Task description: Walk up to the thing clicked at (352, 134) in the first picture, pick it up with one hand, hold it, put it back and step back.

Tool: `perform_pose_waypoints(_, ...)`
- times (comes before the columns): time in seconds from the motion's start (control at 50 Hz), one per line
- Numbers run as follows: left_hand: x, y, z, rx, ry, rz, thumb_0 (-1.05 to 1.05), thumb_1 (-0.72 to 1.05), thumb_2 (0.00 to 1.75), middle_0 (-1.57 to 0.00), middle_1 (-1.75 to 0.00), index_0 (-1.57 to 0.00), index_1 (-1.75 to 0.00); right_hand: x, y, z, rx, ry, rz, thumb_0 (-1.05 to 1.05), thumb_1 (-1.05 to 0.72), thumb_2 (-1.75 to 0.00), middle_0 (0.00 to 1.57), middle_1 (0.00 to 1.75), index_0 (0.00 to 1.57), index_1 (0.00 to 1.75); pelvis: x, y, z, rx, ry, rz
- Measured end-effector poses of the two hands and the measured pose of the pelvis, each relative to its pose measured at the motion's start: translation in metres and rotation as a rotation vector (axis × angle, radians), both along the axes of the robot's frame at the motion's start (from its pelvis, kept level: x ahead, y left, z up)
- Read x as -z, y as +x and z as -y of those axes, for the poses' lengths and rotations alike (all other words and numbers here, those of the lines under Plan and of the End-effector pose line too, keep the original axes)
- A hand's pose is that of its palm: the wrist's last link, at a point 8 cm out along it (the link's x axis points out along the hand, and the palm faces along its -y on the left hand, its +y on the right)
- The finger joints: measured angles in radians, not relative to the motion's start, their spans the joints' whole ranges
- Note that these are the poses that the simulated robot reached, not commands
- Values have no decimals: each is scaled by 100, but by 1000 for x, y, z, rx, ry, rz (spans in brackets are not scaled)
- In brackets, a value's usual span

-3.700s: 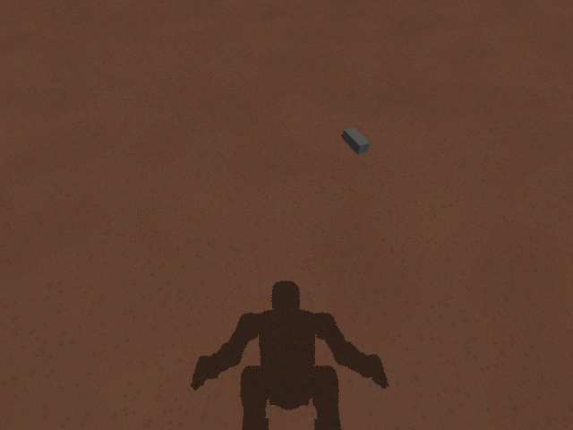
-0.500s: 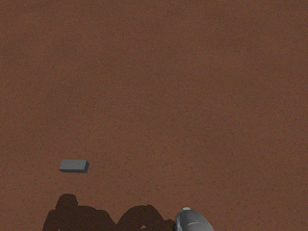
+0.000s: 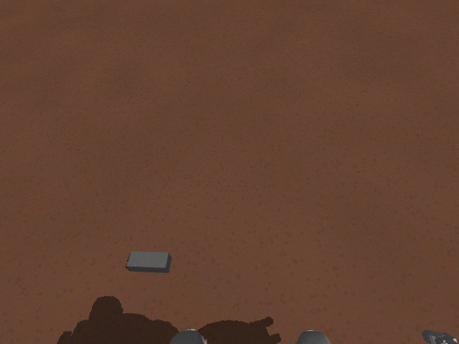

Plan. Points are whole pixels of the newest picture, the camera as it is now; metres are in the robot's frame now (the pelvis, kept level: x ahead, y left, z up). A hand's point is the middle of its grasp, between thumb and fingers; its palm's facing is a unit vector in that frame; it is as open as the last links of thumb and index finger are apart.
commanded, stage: walk up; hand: left
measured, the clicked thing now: (149, 262) +0.54 +0.41 -0.70
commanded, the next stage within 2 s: none
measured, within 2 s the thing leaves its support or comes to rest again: neither
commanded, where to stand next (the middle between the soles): +0.18 +0.14 m, yaw -5 degrees
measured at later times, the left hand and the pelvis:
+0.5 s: hand (17, 341) +0.15 +0.41 -0.08, palm faces -0.04 -0.82 -0.57, open 7.4 cm; pelvis +0.08 +0.11 +0.02, yaw -3 degrees
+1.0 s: hand (34, 305) +0.23 +0.45 -0.14, palm faces -0.10 -0.94 -0.33, open 7.4 cm; pelvis +0.13 +0.19 +0.02, yaw -5 degrees
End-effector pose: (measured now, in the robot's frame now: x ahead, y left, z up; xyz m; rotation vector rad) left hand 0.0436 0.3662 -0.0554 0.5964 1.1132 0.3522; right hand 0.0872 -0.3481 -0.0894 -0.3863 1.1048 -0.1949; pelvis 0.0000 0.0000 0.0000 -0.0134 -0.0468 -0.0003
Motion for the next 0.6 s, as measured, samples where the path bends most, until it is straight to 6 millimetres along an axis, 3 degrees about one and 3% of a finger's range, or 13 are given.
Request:
perform_pose_waypoints(0.04, 12, 7, -24, -20, 10, -22, 1, 89, 90, -21, -30, -21, -30, -1, -9, -18, 21, -17, 1, 0, -90, -90, 20, 30, 20, 30, 5, 5, -17, 25, 23, 9)
perform_pose_waypoints(0.08, 18, 18, -34, -27, -4, -41, 1, 90, 90, -20, -30, -21, -30, -3, -22, -36, 59, -6, -17, 0, -90, -90, 20, 30, 20, 30, 2, 13, -29, 28, 6, 8)
perform_pose_waypoints(0.18, 12, 55, -34, 22, -88, -29, 1, 90, 90, -20, -30, -21, -30, -11, -49, -72, 121, 26, -102, 0, -90, -90, 21, 30, 21, 30, -17, 32, -50, 34, 5, 0)
perform_pose_waypoints(0.28, 2, 89, -29, 80, -120, -14, 1, 90, 90, -20, -30, -21, -30, 1, -56, -92, 133, 60, -172, 0, -90, -90, 21, 30, 21, 30, -21, 51, -68, 47, 23, -4)
perform_pose_waypoints(0.38, -2, 102, -42, 84, -78, 23, 1, 90, 90, -21, -30, -21, -30, 26, -28, -113, 128, 95, -185, 0, -90, -90, 21, 30, 21, 30, -11, 67, -82, 64, 8, 14)
perform_pose_waypoints(0.52, -25, 102, -81, 32, -52, 25, 1, 90, 90, -21, -30, -21, -30, 21, 33, -148, 72, 114, -106, 0, -90, -90, 21, 30, 21, 30, -23, 87, -116, 55, 10, 13)
perform_pose_waypoints(0.6, -22, 111, -109, 28, -67, 12, 1, 90, 90, -21, -30, -21, -30, 17, 54, -165, 78, 90, -80, 0, -90, -90, 21, 30, 21, 30, -22, 99, -141, 61, 17, 6)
